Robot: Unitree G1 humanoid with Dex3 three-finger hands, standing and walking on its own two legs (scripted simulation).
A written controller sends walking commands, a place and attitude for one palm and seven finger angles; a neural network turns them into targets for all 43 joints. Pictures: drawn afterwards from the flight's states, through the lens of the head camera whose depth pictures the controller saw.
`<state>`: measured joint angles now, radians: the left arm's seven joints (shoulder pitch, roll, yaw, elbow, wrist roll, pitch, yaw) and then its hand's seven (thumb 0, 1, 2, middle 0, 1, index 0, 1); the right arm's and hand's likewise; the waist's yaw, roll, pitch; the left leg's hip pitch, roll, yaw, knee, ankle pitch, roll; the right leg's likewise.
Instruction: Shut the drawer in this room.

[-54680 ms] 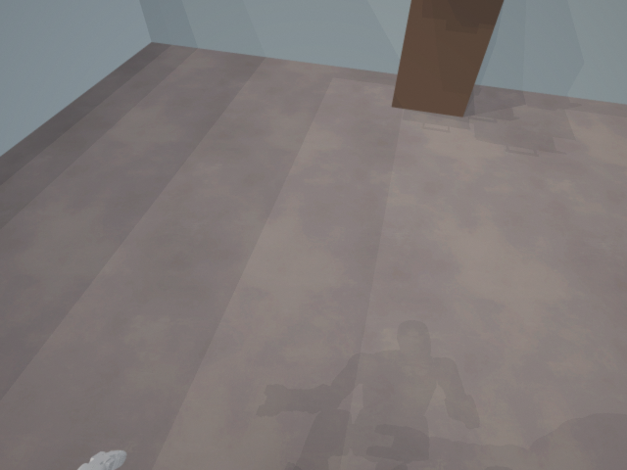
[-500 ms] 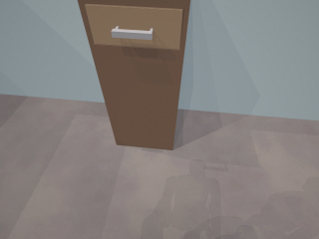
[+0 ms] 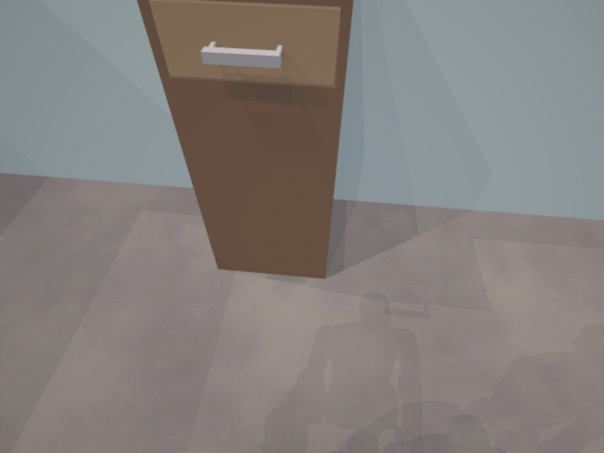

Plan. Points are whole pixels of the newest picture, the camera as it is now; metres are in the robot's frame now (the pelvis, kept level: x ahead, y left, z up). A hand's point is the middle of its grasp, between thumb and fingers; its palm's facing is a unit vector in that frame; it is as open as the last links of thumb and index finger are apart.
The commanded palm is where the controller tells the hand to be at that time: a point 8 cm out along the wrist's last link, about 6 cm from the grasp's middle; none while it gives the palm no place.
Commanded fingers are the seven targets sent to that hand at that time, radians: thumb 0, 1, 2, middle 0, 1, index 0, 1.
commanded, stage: look to check the result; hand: left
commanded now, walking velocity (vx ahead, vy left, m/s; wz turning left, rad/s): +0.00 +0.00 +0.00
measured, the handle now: (243, 52) +0.83 +0.17 +0.13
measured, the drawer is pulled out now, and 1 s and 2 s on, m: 0.00 0.00 0.00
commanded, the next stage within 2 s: stand and wait in 0.24 s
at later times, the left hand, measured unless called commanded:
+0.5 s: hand out of the picture +0.01 +0.16 -0.18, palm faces +0.05 -0.98 -0.18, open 7.4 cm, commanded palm none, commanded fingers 0.00 0.90 0.90 -0.20 -0.30 -0.20 -0.30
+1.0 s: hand out of the picture +0.01 +0.16 -0.17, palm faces +0.05 -0.98 -0.19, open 7.4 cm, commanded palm none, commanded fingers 0.00 0.90 0.90 -0.20 -0.30 -0.20 -0.30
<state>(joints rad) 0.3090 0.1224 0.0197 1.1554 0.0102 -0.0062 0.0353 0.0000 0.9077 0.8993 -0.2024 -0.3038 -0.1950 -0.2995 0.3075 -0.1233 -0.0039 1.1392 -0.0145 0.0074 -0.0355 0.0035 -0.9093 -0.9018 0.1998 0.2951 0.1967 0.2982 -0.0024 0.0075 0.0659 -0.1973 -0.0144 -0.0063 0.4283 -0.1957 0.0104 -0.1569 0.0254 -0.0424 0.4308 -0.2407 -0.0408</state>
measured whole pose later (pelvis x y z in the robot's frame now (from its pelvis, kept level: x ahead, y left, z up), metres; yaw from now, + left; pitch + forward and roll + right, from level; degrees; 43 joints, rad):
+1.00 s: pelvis +0.02 -0.01 +0.00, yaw +0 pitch -2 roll +0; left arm 0.28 0.14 0.02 1.15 0.01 -0.02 0.03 0.00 0.91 0.90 -0.20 -0.30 -0.20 -0.30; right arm 0.26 -0.14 0.00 1.15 -0.01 0.00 -0.04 0.00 -0.91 -0.90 0.20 0.30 0.20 0.30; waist 0.00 0.00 0.07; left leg -0.15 0.00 -0.01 0.40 -0.21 -0.01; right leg -0.11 0.04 -0.05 0.38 -0.25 -0.05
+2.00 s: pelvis +0.02 -0.01 +0.00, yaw +0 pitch -2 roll +0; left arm 0.27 0.14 0.02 1.15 0.01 -0.02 0.03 0.00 0.91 0.90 -0.20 -0.30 -0.20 -0.30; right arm 0.26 -0.15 0.00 1.15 -0.01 0.00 -0.04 0.00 -0.91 -0.90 0.20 0.30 0.20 0.30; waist 0.00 0.00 0.06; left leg -0.14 0.00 -0.01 0.38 -0.21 0.00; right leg -0.10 0.04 -0.04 0.37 -0.24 -0.05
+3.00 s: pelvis +0.02 -0.02 +0.00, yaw +0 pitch -2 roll +0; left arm 0.26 0.16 0.02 1.15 0.01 -0.02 0.03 0.00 0.91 0.90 -0.20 -0.30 -0.20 -0.30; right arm 0.25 -0.16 0.00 1.15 -0.01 0.00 -0.04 0.00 -0.91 -0.90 0.20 0.30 0.20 0.30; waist 0.00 0.01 0.06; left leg -0.13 0.01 -0.01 0.37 -0.20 -0.02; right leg -0.09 0.05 -0.05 0.36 -0.24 -0.06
